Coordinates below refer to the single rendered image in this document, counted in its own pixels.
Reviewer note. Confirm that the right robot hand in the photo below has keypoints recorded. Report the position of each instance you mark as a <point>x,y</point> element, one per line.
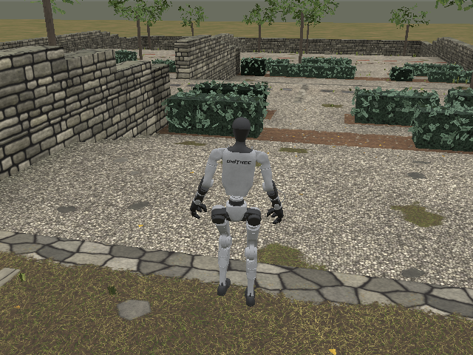
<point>278,213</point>

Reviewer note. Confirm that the robot left upper arm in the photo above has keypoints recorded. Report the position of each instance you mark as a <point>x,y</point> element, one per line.
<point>211,166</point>

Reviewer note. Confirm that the left robot hand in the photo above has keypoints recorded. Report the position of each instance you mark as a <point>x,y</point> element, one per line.
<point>199,208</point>

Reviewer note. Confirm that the robot left thigh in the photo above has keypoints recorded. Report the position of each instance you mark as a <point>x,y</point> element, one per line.
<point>218,216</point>

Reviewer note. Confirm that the robot torso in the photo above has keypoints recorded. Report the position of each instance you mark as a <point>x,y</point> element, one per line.
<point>237,179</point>

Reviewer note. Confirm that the robot right upper arm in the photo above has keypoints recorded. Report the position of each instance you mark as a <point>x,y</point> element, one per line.
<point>262,158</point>

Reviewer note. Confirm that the right robot forearm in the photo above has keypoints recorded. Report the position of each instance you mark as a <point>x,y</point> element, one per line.
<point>274,198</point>

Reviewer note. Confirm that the left robot forearm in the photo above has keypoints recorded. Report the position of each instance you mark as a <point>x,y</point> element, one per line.
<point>201,192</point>

